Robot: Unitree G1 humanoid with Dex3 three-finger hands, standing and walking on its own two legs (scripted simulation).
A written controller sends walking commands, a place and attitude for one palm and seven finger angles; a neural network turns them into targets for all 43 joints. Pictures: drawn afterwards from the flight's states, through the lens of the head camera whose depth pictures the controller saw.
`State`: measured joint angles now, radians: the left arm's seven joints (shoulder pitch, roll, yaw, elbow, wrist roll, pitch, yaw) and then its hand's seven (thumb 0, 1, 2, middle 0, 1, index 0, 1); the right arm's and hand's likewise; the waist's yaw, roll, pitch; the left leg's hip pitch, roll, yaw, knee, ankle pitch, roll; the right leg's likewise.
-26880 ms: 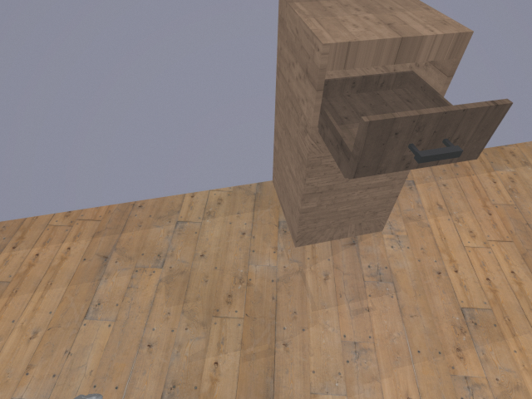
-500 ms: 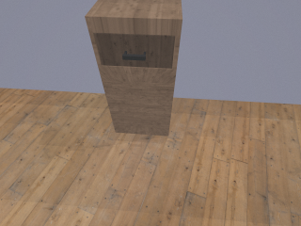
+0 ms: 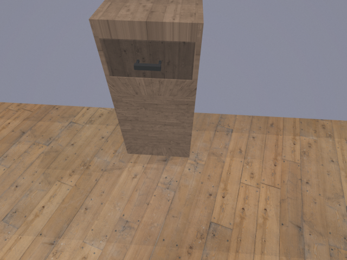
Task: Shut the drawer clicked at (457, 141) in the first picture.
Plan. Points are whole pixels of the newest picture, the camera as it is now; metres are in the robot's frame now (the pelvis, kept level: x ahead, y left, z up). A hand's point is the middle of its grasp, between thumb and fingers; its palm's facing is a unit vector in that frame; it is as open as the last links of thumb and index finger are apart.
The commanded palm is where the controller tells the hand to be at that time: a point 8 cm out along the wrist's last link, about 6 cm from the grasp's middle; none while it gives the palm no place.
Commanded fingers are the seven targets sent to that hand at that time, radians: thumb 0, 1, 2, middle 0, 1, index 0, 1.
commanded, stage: look to check the result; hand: left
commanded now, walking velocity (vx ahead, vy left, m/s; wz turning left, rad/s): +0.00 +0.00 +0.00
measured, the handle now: (148, 64) +0.86 +0.15 -0.03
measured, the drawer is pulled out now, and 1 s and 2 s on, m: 0.00 0.00 0.00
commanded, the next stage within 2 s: stand and wait in 0.44 s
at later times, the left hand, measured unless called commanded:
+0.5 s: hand out of the picture +0.01 +0.17 -0.17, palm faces +0.05 -0.98 -0.20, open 7.4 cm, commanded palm none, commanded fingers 0.00 0.90 0.90 -0.20 -0.30 -0.20 -0.30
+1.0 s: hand out of the picture +0.02 +0.18 -0.17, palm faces +0.03 -0.97 -0.23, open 7.4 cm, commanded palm none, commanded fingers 0.00 0.90 0.90 -0.20 -0.30 -0.20 -0.30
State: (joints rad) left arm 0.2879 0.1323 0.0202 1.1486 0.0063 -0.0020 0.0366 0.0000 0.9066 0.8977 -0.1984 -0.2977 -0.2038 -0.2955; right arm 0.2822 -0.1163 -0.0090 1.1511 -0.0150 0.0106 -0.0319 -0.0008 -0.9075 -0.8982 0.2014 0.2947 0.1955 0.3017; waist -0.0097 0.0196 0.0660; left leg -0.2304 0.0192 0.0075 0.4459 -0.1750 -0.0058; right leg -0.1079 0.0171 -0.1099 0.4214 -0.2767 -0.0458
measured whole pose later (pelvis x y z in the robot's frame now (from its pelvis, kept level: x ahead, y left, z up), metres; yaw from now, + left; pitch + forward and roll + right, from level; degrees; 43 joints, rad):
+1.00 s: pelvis +0.01 -0.01 +0.00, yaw -1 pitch -3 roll +0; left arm 0.25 0.17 0.03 1.15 0.01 -0.01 0.03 0.00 0.90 0.90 -0.20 -0.30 -0.20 -0.30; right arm 0.23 -0.17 -0.01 1.15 -0.01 0.01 -0.03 0.00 -0.91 -0.90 0.20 0.29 0.20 0.30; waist -0.01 0.02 0.07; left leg -0.19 0.03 0.01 0.41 -0.18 -0.02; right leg -0.06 0.03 -0.10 0.38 -0.27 -0.06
